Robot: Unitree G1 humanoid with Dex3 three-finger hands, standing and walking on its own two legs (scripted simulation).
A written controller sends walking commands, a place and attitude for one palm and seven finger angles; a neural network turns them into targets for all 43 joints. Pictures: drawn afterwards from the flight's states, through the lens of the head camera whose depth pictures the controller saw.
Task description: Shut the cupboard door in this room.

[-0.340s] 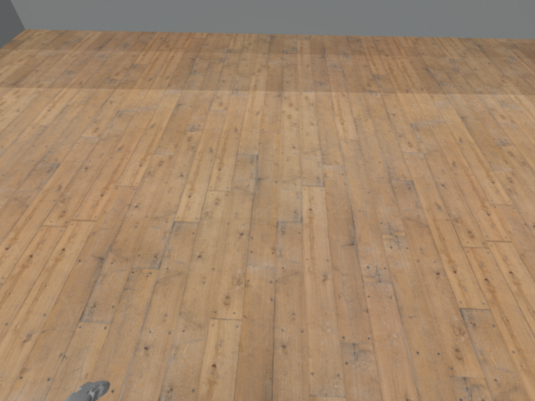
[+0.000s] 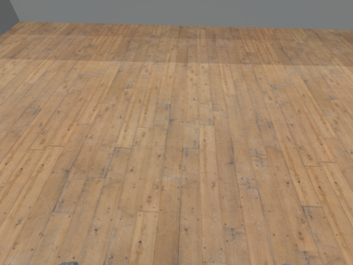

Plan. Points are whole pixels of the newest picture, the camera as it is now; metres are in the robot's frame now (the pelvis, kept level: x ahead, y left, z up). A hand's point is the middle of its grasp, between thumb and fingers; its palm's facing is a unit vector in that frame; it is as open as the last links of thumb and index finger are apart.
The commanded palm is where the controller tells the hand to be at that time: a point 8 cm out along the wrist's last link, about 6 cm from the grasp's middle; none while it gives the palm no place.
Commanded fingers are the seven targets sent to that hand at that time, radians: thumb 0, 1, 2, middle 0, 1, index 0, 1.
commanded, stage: stand and wait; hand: left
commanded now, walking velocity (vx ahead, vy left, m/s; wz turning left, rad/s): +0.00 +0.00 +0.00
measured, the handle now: out of the picture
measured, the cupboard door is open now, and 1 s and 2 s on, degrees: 89 89 89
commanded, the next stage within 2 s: turn or walk to find it in 0.56 s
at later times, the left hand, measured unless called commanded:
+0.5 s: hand out of the picture +0.06 +0.24 -0.15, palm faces -0.04 -0.94 -0.34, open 7.4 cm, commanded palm none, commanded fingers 0.00 0.90 0.90 -0.20 -0.30 -0.20 -0.30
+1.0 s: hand out of the picture +0.01 +0.22 -0.19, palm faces +0.07 -0.97 -0.24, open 7.3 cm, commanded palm none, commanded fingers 0.00 0.90 0.90 -0.20 -0.30 -0.20 -0.30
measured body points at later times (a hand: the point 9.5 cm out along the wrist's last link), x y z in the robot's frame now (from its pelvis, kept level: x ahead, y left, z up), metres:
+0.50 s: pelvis -0.02 -0.01 +0.00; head -0.02 -0.01 +0.45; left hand +0.06 +0.29 -0.12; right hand +0.05 -0.31 -0.13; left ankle -0.01 +0.11 -0.74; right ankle -0.01 -0.13 -0.74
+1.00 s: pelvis -0.03 +0.01 -0.01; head -0.01 +0.03 +0.44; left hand +0.01 +0.27 -0.17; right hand +0.03 -0.24 -0.15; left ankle -0.01 +0.11 -0.74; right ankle -0.02 -0.13 -0.73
